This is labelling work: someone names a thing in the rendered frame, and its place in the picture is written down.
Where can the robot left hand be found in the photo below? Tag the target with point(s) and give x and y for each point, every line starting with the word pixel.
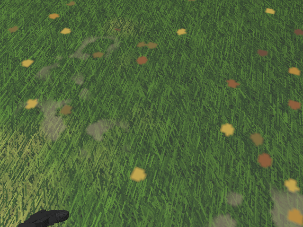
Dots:
pixel 45 218

